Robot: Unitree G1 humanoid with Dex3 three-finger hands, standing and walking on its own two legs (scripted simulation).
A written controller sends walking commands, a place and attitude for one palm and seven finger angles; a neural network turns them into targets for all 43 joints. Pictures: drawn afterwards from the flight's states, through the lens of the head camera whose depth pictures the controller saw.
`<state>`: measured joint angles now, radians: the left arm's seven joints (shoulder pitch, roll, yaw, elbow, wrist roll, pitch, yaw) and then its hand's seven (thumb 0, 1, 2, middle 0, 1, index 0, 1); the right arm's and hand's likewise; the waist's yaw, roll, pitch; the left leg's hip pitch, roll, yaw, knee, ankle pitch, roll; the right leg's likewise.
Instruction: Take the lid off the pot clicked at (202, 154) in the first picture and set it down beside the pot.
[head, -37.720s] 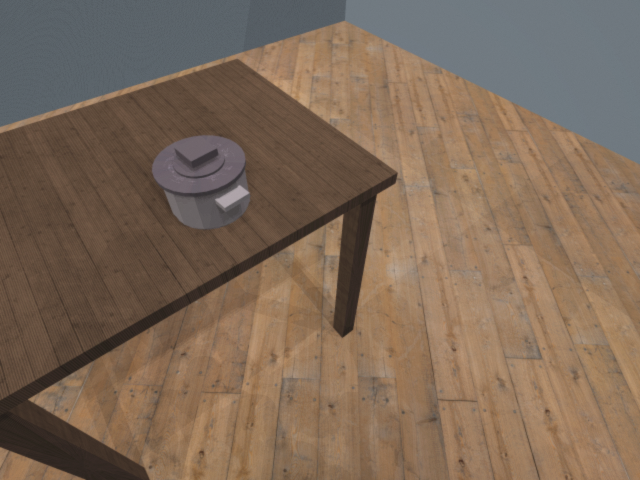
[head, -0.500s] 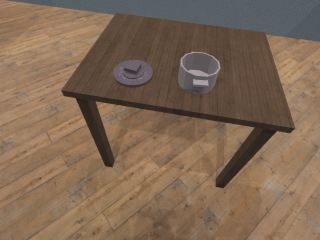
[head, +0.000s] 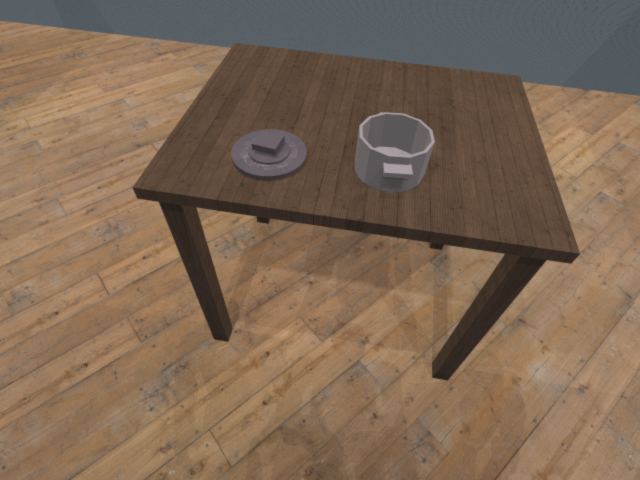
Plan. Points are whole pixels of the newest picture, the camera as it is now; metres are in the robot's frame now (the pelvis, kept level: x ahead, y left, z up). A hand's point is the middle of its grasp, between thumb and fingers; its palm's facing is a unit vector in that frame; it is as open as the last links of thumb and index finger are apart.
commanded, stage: let the arm hang, fingers relaxed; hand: left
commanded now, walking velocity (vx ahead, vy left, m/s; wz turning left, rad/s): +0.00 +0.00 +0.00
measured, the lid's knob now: (268, 142) +0.73 +0.14 -0.02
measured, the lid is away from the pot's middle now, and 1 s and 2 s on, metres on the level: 0.25 0.25 0.25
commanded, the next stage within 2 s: look to check the result in 0.52 s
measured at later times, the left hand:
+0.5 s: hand out of the picture +0.01 +0.16 -0.19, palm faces +0.05 -0.99 -0.16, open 7.3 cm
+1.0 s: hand out of the picture +0.01 +0.17 -0.18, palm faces +0.05 -0.98 -0.17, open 7.3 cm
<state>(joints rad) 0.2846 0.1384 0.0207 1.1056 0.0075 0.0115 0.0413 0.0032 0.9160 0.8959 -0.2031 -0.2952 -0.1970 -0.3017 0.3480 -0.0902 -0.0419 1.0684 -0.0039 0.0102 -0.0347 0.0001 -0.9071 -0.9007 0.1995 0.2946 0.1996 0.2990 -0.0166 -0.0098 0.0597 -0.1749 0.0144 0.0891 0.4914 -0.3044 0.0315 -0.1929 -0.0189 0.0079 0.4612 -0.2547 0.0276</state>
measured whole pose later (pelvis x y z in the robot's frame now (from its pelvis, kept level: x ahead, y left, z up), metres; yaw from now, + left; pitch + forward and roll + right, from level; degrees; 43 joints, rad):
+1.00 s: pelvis +0.02 +0.00 +0.00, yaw +0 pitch -1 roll -1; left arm 0.27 0.13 0.03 1.13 0.01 0.00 0.05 0.01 0.93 0.90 -0.20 -0.30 -0.20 -0.30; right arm 0.32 -0.08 -0.04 1.10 0.00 0.00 -0.05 0.00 -0.91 -0.90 0.20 0.29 0.20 0.30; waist -0.02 -0.01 0.06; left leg -0.14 0.01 0.09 0.49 -0.33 0.03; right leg -0.16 -0.02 0.01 0.46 -0.28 0.03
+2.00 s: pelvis +0.01 +0.00 +0.00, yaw +0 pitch -1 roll -1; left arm 0.28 0.12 0.03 1.13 0.01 0.00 0.05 0.01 0.92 0.90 -0.20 -0.30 -0.20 -0.30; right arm 0.32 -0.07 -0.04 1.11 0.00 0.00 -0.05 0.00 -0.91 -0.90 0.20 0.29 0.20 0.30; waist -0.01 -0.01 0.07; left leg -0.14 0.01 0.08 0.48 -0.32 0.03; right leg -0.16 -0.02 0.00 0.46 -0.28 0.02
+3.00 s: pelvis +0.01 -0.01 +0.00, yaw +0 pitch -1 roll +0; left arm 0.27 0.12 0.03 1.13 0.01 0.00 0.05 0.01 0.92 0.90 -0.20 -0.30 -0.20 -0.30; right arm 0.31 -0.08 -0.04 1.11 0.00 0.00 -0.05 0.00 -0.91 -0.90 0.20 0.29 0.20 0.30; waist -0.01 0.00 0.08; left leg -0.14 0.03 0.08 0.48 -0.31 0.01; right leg -0.17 -0.01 -0.01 0.46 -0.28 0.01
